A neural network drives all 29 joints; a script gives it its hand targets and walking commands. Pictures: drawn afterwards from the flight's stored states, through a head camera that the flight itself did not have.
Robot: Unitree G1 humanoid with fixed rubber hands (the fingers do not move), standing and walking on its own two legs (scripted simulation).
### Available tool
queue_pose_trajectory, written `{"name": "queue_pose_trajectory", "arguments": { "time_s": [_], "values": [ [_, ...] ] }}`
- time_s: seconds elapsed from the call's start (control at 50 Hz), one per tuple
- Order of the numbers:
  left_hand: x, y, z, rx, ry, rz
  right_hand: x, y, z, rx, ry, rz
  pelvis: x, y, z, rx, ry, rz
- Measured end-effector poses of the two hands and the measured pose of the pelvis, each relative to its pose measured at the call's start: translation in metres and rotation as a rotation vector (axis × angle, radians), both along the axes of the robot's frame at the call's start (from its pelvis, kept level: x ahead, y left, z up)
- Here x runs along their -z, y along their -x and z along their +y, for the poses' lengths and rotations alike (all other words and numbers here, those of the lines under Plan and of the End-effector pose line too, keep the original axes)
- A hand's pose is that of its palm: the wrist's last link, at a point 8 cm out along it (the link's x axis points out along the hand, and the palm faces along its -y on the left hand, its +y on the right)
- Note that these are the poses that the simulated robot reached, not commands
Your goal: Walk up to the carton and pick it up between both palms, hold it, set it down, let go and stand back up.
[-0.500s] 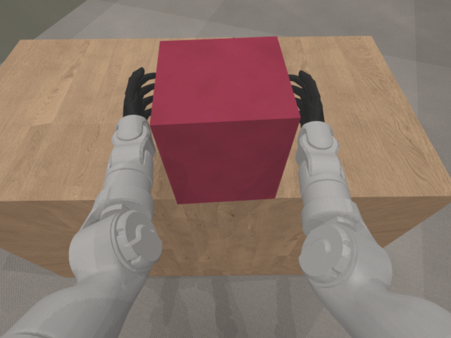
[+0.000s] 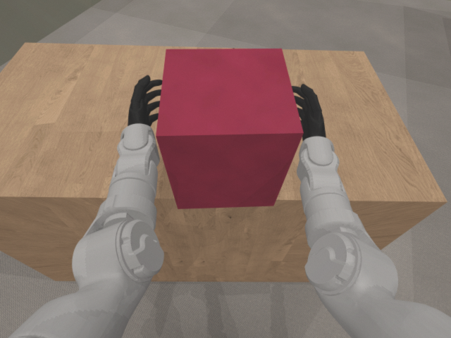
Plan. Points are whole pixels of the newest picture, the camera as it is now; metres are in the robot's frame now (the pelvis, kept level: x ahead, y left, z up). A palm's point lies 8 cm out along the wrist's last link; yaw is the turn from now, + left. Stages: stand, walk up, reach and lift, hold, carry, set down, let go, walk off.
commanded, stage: reach and lift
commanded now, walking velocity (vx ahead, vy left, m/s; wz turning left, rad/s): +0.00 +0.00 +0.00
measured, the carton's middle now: (225, 135) +0.48 +0.04 +0.07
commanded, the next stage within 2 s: none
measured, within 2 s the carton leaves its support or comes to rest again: neither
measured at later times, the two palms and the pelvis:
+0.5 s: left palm (123, 127) +0.40 +0.20 +0.15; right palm (315, 121) +0.41 -0.10 +0.18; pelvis -0.02 +0.01 +0.00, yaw -1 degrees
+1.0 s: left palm (131, 122) +0.40 +0.18 +0.17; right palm (330, 126) +0.40 -0.12 +0.18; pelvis -0.02 +0.01 +0.00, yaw -1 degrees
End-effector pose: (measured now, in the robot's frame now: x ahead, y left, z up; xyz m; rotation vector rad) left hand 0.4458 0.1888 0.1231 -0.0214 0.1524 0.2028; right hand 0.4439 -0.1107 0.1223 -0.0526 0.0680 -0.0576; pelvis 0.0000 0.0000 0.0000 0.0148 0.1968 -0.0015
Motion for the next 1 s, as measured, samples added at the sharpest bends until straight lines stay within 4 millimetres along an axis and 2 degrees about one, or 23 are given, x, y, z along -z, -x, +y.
{"name": "queue_pose_trajectory", "arguments": {
  "time_s": [0.16,0.3,0.56,0.64,0.8,1.0],
  "values": [
    [0.002,0.017,-0.001,0.007,0.005,0.023,-0.005,0.017,-0.001,0.006,-0.01,0.013,-0.001,0.011,0.005,0.012,0.004,-0.038],
    [-0.002,0.033,0.008,-0.015,0.002,0.057,-0.022,0.024,0.008,-0.02,-0.027,0.017,-0.002,0.018,0.01,0.017,0.009,-0.056],
    [-0.037,0.042,0.012,-0.009,-0.001,0.036,-0.062,0.035,0.013,-0.014,-0.045,-0.007,-0.004,0.02,0.013,0.009,0.014,-0.121],
    [-0.037,0.044,0.009,0.005,-0.024,0.064,-0.062,0.038,0.009,-0.01,-0.056,0.018,-0.004,0.019,0.013,0.007,0.016,-0.15],
    [-0.025,0.045,-0.002,0.027,-0.035,0.105,-0.049,0.044,-0.001,0.014,-0.067,0.05,-0.004,0.02,0.012,0.01,0.017,-0.164],
    [-0.046,0.046,-0.004,0.016,-0.052,0.076,-0.058,0.044,-0.005,0.003,-0.067,0.021,-0.005,0.019,0.008,0.007,0.018,-0.18]
  ]
}}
